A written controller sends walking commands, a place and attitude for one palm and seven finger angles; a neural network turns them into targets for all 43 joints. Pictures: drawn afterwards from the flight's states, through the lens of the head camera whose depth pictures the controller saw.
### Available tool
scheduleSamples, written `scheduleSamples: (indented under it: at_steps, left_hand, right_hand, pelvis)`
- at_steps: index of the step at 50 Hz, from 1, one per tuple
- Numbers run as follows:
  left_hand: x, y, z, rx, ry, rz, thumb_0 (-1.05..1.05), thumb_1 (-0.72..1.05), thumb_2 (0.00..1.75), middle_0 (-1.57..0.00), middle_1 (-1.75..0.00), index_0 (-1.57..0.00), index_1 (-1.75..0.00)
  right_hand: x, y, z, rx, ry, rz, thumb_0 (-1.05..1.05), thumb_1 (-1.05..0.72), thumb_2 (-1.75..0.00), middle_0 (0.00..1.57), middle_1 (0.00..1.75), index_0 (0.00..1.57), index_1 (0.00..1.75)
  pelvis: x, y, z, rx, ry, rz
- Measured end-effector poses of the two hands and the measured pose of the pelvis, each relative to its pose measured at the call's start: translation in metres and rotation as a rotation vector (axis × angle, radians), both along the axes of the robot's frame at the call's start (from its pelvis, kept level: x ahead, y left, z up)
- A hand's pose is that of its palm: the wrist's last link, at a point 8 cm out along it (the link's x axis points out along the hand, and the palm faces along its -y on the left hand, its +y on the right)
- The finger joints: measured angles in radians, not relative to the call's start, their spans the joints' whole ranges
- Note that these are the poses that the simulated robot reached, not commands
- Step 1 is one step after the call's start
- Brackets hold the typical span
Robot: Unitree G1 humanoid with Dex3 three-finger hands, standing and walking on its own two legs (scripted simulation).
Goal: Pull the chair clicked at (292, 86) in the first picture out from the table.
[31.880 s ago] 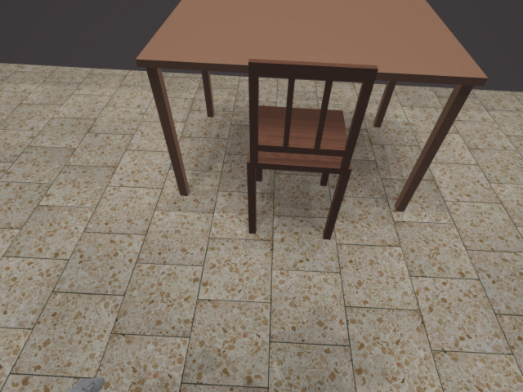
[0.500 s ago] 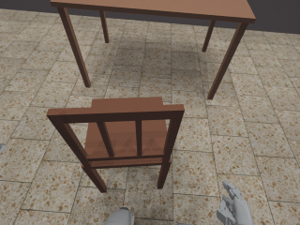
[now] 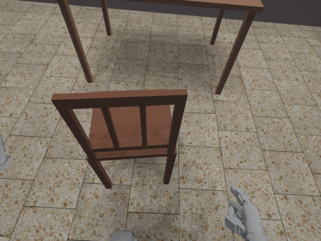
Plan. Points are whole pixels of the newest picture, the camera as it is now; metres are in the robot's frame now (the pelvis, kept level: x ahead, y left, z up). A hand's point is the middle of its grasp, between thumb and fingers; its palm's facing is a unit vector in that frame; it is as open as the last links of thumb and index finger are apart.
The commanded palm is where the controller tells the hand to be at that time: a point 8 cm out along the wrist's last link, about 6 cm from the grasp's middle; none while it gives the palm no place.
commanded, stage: stop stepping back and stand still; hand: left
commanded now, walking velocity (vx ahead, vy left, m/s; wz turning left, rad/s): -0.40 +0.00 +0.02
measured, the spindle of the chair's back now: (111, 128) +0.45 +0.20 -0.10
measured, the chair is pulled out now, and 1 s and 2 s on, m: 0.63 0.63 0.63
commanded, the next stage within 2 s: let the arm hang, fingers relaxed in 0.72 s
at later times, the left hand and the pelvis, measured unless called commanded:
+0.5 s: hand out of the picture +0.10 +0.26 +0.17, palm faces +0.46 -0.74 -0.48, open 7.4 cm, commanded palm +0.05 +0.29 +0.18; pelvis -0.09 -0.01 +0.00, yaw +1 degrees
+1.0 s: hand out of the picture +0.07 +0.22 -0.09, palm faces +0.15 -0.94 -0.32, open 7.4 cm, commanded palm none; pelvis -0.09 +0.00 +0.00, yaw +3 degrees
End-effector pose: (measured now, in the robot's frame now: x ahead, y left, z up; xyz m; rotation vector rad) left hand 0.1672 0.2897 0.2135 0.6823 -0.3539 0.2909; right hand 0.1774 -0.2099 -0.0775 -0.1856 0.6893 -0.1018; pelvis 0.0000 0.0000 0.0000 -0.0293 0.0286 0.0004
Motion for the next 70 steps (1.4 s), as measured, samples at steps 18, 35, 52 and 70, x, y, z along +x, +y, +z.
scheduleSamples:
  at_steps: [18, 35, 52, 70]
  left_hand:
    - [-0.082, -0.008, -0.021, -0.095, 0.062, 0.060, 0.01, 0.89, 0.90, -0.22, -0.30, -0.22, -0.30]
    - [-0.120, -0.003, -0.025, -0.176, 0.014, 0.150, 0.01, 0.89, 0.90, -0.22, -0.30, -0.21, -0.30]
    - [-0.156, -0.057, -0.322, -0.645, 1.237, 0.281, 0.01, 0.91, 0.90, -0.20, -0.30, -0.19, -0.30]
    - [-0.283, -0.073, -0.347, -0.706, 1.668, 0.535, 0.00, 0.94, 0.90, -0.20, -0.30, -0.20, -0.30]
  right_hand:
    - [-0.136, -0.074, 0.012, -0.109, 0.070, -0.175, 0.01, -0.91, -0.90, 0.20, 0.30, 0.19, 0.30]
    - [-0.130, -0.027, 0.004, -0.004, 0.008, -0.050, 0.01, -0.90, -0.90, 0.20, 0.30, 0.20, 0.30]
    - [-0.175, -0.019, -0.045, 0.026, 0.374, -0.015, 0.01, -0.91, -0.90, 0.20, 0.30, 0.20, 0.30]
    - [-0.274, -0.019, -0.058, 0.044, 0.764, -0.100, 0.00, -0.92, -0.90, 0.19, 0.30, 0.19, 0.30]
  pelvis:
    - [-0.071, -0.014, 0.005, 0.036, -0.061, 0.004]
    - [-0.096, -0.014, 0.004, 0.013, -0.088, 0.022]
    - [-0.087, -0.006, -0.003, 0.035, -0.051, 0.045]
    - [-0.066, -0.017, 0.006, 0.023, -0.052, 0.055]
